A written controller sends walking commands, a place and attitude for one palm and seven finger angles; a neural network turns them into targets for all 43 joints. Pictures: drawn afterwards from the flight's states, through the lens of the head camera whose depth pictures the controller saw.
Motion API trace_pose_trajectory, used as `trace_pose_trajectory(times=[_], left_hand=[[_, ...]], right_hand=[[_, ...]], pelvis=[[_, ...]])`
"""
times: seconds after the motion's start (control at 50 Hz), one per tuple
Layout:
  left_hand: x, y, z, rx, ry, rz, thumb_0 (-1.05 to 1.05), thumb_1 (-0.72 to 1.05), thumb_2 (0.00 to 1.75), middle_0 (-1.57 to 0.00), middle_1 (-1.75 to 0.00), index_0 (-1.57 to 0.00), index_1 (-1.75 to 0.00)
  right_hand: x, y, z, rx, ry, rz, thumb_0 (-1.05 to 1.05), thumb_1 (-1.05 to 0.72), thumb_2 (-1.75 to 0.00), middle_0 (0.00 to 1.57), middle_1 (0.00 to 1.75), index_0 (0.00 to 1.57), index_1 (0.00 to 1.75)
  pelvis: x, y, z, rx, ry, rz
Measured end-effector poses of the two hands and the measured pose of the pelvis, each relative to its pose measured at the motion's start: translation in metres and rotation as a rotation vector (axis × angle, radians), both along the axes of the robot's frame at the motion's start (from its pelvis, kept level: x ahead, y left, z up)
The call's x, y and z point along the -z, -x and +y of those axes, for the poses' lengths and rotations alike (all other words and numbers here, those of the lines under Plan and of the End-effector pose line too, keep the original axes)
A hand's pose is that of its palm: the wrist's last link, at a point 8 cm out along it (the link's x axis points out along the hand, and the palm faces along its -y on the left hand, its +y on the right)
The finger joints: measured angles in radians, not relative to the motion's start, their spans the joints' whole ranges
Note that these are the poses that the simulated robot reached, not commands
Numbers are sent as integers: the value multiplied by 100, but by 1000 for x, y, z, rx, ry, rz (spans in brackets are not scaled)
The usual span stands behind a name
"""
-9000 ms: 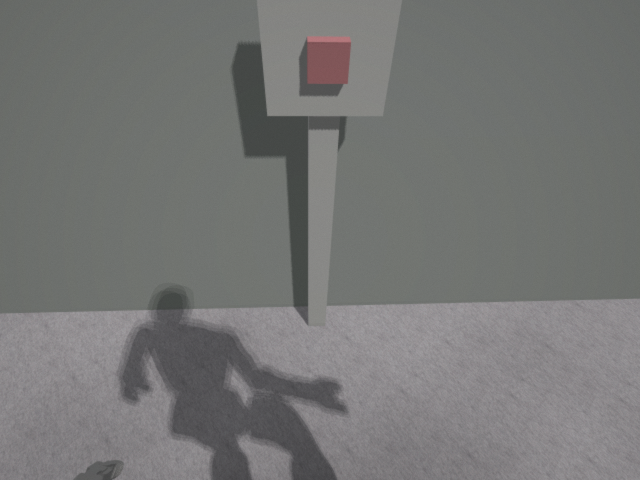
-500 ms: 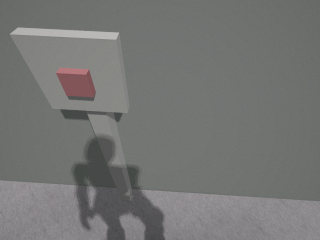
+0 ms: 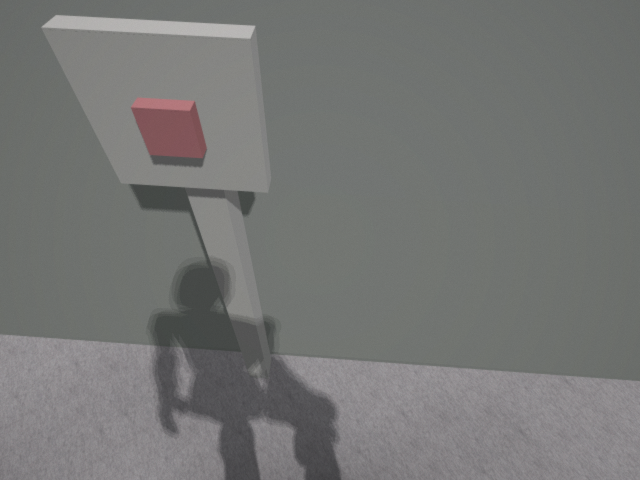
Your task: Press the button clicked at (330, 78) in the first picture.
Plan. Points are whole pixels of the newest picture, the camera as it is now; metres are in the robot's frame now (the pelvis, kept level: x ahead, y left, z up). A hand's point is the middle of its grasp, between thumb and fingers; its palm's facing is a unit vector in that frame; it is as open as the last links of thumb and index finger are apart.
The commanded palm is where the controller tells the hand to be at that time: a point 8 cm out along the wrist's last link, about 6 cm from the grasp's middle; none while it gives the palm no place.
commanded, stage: come to a stop and stand still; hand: left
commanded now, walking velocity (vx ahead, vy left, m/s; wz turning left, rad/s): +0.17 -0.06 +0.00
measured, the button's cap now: (172, 127) +0.46 +0.22 +0.19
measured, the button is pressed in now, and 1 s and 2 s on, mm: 0 0 0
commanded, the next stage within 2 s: look again from close up in 0.82 s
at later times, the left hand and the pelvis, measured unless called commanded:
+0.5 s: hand out of the picture -0.03 +0.14 -0.17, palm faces +0.04 -0.99 -0.13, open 7.4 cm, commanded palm none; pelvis +0.02 +0.00 +0.01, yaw +0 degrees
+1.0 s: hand out of the picture +0.01 +0.16 -0.17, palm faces +0.00 -0.98 -0.18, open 7.4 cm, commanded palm none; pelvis +0.02 +0.00 +0.00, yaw -1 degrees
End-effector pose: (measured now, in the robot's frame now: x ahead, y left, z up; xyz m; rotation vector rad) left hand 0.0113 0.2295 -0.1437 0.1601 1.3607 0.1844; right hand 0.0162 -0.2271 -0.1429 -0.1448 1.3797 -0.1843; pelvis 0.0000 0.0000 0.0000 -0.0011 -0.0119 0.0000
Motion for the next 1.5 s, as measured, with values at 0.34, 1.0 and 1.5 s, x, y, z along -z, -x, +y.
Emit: trace_pose_trajectory(times=[0.34, 1.0, 1.5], left_hand=[[-1, 24, -9, -9, 67, 53, 1, 91, 90, -19, -30, -20, -30], [-1, 8, -23, 28, 38, 37, 1, 91, 90, -20, -30, -20, -30], [-1, 43, 29, 16, 44, 44, 1, 91, 90, -20, -30, -20, -30]], right_hand=[[-4, 31, 34, 4, -51, 54, 0, -91, -90, 20, 30, 20, 30], [-4, -4, 1, 19, 1, -17, 2, -93, -90, 20, 30, 20, 30], [-12, 27, 44, -30, -8, -24, 0, -91, -90, 20, 30, 20, 30]], pelvis=[[-7, -7, 10, -5, -8, 12], [-4, -18, -2, 17, 17, 5], [-7, 8, 38, -1, 8, -1]])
